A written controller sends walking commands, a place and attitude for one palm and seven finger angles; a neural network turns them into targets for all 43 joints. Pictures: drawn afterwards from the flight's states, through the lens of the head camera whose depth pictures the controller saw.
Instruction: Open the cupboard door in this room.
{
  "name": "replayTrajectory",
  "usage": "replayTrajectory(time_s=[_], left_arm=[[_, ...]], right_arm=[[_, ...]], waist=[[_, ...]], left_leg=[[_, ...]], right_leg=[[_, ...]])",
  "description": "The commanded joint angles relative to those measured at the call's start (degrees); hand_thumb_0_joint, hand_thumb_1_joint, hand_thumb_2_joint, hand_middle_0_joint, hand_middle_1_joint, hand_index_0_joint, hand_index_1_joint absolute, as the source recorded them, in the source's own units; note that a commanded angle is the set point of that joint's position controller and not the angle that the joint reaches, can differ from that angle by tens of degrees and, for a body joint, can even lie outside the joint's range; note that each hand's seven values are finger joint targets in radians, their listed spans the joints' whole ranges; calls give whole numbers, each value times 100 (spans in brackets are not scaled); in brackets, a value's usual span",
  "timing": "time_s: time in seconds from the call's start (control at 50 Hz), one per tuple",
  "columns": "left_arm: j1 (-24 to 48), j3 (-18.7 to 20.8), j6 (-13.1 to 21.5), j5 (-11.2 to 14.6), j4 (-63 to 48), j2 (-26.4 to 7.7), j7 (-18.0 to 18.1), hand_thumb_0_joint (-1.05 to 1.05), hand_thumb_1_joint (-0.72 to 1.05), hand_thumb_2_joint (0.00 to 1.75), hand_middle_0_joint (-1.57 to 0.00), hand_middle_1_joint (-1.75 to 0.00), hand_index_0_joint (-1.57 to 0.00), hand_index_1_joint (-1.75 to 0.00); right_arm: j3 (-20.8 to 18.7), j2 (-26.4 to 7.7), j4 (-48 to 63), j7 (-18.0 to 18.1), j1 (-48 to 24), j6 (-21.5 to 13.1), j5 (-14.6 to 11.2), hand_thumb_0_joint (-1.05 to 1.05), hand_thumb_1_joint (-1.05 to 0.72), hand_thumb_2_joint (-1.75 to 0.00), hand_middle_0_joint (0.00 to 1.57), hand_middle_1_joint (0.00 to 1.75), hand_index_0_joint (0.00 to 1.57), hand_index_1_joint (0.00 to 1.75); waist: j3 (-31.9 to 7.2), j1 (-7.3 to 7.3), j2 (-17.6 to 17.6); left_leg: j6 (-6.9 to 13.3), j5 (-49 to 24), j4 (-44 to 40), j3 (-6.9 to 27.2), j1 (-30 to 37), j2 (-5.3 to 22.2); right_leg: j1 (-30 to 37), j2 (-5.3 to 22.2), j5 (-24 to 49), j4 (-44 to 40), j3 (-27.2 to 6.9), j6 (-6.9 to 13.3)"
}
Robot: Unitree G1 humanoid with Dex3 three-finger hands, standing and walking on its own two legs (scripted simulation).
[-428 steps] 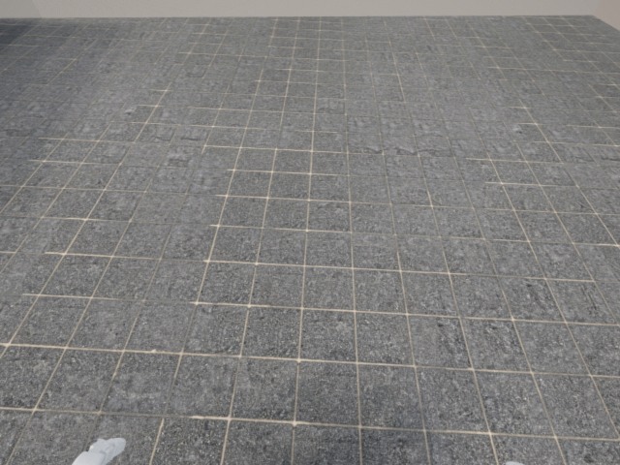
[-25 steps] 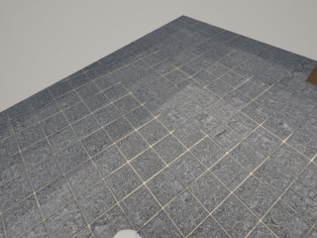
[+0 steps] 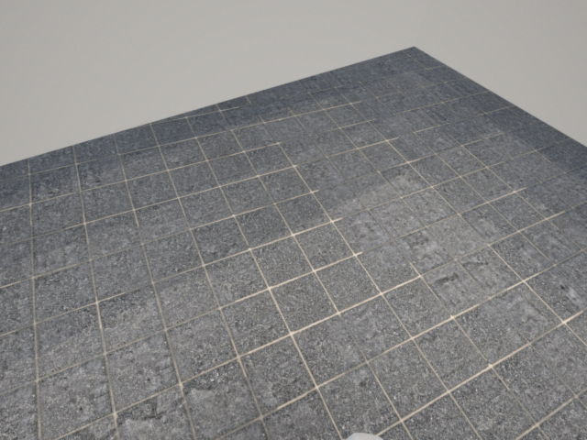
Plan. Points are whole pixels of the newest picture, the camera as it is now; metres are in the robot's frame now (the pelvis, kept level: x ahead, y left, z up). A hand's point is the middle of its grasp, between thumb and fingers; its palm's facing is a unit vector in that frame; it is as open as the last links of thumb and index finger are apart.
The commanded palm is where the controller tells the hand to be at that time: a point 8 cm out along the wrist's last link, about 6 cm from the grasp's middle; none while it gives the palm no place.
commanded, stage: turn or walk to find it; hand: left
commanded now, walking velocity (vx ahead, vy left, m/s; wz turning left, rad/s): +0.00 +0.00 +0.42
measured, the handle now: out of the picture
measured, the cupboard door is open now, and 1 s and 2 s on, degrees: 0 0 0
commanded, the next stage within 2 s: none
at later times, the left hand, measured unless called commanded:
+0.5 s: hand out of the picture +0.00 +0.14 -0.15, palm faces +0.25 -0.93 -0.27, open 7.4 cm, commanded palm none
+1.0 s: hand out of the picture -0.12 +0.22 -0.18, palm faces +0.46 -0.85 -0.24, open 7.4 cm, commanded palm none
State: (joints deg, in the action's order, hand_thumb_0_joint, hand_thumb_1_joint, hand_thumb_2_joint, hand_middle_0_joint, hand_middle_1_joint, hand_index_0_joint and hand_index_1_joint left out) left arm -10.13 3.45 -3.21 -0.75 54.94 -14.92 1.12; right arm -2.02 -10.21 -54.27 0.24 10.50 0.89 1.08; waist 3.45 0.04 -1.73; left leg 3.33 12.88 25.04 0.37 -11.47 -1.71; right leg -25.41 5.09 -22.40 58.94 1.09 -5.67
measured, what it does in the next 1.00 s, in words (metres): steps on the spot, turning left: right foot, then left foot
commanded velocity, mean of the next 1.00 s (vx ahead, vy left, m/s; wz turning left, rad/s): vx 0.00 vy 0.00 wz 0.42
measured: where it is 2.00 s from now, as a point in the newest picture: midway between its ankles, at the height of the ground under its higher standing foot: outside the picture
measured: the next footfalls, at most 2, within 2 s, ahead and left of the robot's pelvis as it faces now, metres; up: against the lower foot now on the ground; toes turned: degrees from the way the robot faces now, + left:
right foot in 0.22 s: +0.04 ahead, -0.15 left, +0.00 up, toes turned +3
left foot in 0.72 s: -0.07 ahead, +0.09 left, +0.00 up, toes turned +24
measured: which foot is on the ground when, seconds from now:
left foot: down 0.00-0.22, up 0.24-0.70, down 0.72-1.00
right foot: up 0.00-0.20, down 0.22-0.72, up 0.74-1.00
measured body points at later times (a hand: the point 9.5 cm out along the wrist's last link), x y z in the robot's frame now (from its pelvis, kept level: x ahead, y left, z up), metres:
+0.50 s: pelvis -0.03 -0.06 +0.00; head +0.00 -0.08 +0.45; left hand -0.02 +0.19 -0.13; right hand +0.05 -0.31 -0.17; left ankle -0.10 +0.10 -0.65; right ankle +0.00 -0.15 -0.74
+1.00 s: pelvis -0.08 +0.00 +0.00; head -0.07 +0.03 +0.45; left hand -0.14 +0.26 -0.16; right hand +0.11 -0.19 -0.13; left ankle -0.10 +0.07 -0.74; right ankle -0.03 -0.17 -0.66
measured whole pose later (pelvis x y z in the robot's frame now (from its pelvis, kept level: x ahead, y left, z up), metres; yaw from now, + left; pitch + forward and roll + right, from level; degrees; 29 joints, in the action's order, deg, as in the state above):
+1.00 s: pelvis -0.08 +0.00 +0.00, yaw +25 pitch -1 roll -2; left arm -11.0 3.7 -3.3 -0.9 56.0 -15.1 1.0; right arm -2.0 -10.2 -54.5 0.4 9.5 1.0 1.0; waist 3.8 0.7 -1.9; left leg 3.5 12.2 24.6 0.3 -11.5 -1.8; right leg -25.9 5.2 -21.4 61.5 1.1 -5.3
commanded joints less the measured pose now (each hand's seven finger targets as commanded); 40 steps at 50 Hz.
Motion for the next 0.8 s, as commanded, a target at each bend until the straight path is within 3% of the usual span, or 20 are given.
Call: replayTrajectory(time_s=[0.0,0.12,0.16,0.18,0.2,0.22,0.24,0.26,0.3,0.34,0.44,0.54,0.58,0.64,0.66,0.68,0.7,0.72,0.76,0.78], left_arm=[[358,48,116,17,-561,-276,16,0,90,90,-20,-30,-20,-30],[48,29,198,61,-575,-225,38,0,90,90,-20,-30,-20,-30],[-337,77,271,55,-471,-328,62,0,90,90,-20,-30,-20,-30],[-498,130,334,-3,-463,-630,93,0,90,90,-20,-30,-20,-30],[-570,212,366,-74,-477,-1081,124,0,90,90,-20,-30,-20,-30],[-530,194,328,-29,-559,-1112,120,0,90,90,-20,-30,-20,-30],[-153,193,328,-18,-627,-880,138,0,90,90,-20,-30,-20,-30],[182,165,320,-8,-701,-762,131,0,90,90,-20,-30,-20,-30],[408,62,351,4,-756,-493,97,0,90,90,-20,-30,-20,-30],[227,40,388,-7,-685,-434,93,0,90,90,-20,-30,-20,-30],[-301,96,396,-50,-486,-545,113,0,90,90,-20,-30,-20,-30],[-715,165,364,-111,-277,-789,86,0,90,90,-20,-30,-20,-30],[-758,194,342,-120,-212,-877,75,0,90,90,-20,-30,-20,-30],[-525,210,304,-89,-186,-919,60,0,90,90,-20,-30,-20,-30],[-441,214,269,-34,-203,-850,56,0,90,90,-20,-30,-20,-30],[-535,171,223,17,-303,-587,41,0,90,90,-20,-30,-20,-30],[-384,47,180,19,-504,-218,16,0,90,90,-20,-30,-20,-30],[-49,41,109,-26,-550,-357,42,0,90,90,-20,-30,-20,-30],[12,107,43,-43,-389,-383,22,0,90,90,-20,-30,-20,-30],[-9,122,62,-34,-315,-422,-17,0,90,90,-20,-30,-20,-30]], right_arm=[[-345,-1268,220,80,468,-37,30,0,-90,-90,20,30,20,30],[-384,-1258,263,49,312,17,46,0,-90,-90,20,30,20,30],[-388,-1154,299,31,220,20,-5,0,-90,-90,20,30,20,30],[-364,-903,322,-3,306,15,-53,0,-90,-90,20,30,20,30],[-299,-572,464,-19,320,8,-66,0,-90,-90,20,30,20,30],[-398,-863,492,0,194,79,-14,0,-90,-90,20,30,20,30],[-434,-888,383,-22,214,178,18,0,-90,-90,20,30,20,30],[-445,-860,238,-51,344,243,32,0,-90,-90,20,30,20,30],[-431,-784,49,-106,587,275,48,0,-90,-90,20,30,20,30],[-403,-707,1,-126,666,278,36,0,-90,-90,20,30,20,30],[-363,-717,88,-116,255,278,28,0,-90,-90,20,30,20,30],[-251,-611,202,-100,-235,202,-32,0,-90,-90,20,30,20,30],[-225,-592,231,-84,-251,161,-67,0,-90,-90,20,30,20,30],[-218,-634,149,-69,153,90,-76,0,-90,-90,20,30,20,30],[-245,-765,76,-74,381,41,-64,0,-90,-90,20,30,20,30],[-328,-1201,73,-64,562,-25,-31,0,-90,-90,20,30,20,30],[-447,-1731,106,-26,673,-19,-1,0,-90,-90,20,30,20,30],[-439,-1782,47,-11,778,43,-1,0,-90,-90,20,30,20,30],[-348,-1447,125,97,218,13,20,0,-90,-90,20,30,20,30],[-290,-1346,198,106,-10,6,15,0,-90,-90,20,30,20,30]], waist=[[-394,-239,983],[-517,-61,1046],[-712,152,724],[-841,196,-65],[-767,245,-1525],[-635,283,-1184],[-405,106,-958],[-133,-48,-896],[69,-216,-571],[-4,-196,-617],[-117,55,-772],[-306,300,-890],[-443,320,-1025],[-649,32,-911],[-711,-133,-562],[-869,-231,647],[-637,-316,2106],[-527,-419,1467],[-188,-216,1578],[-38,-133,1378]], left_leg=[[728,-2522,-574,1688,582,1582],[603,-2404,-267,1969,-94,1305],[265,-1614,115,1781,-710,981],[-66,-517,699,1370,-1401,560],[-452,1540,1944,377,-2251,-250],[-470,2067,3060,410,-2023,-116],[-463,1768,3753,590,-1955,26],[-488,1458,4180,540,-1966,100],[-576,843,4581,336,-1960,218],[-663,596,4557,244,-2002,236],[-790,861,3864,110,-2007,412],[-749,1449,2431,-241,-1489,396],[-678,1491,1975,-370,-1173,327],[-598,670,687,-540,-356,268],[-543,-146,-68,-463,316,367],[-252,-859,-569,626,1051,1174],[360,-2613,-780,2125,1180,2400],[615,-2459,-737,1780,589,2559],[487,-1827,-858,1529,270,1991],[456,-1871,-825,1293,177,1772]], right_leg=[[-306,-27,-270,-539,-64,8],[910,-347,118,-2236,56,181],[1981,-212,1154,-3537,50,217],[2707,526,1217,-4056,-611,400],[2910,1906,1717,-4261,-1937,1005],[2011,2388,1998,-4349,-1999,1483],[1477,2044,1325,-4486,-1576,1506],[1144,1739,763,-4578,-1307,1350],[1003,1291,942,-4460,-565,1118],[1258,1136,1389,-4367,-213,1026],[1780,1392,1721,-4264,-181,1227],[2100,1574,2923,-3863,-34,1391],[2110,1621,3222,-3692,-12,1426],[1863,1520,3014,-3181,331,1111],[1386,1388,2518,-2750,582,835],[476,861,1251,-1753,887,475],[-750,212,-1330,-678,884,103],[-426,244,-1307,-84,365,208],[-632,262,-688,361,66,187],[-645,232,-334,495,17,180]])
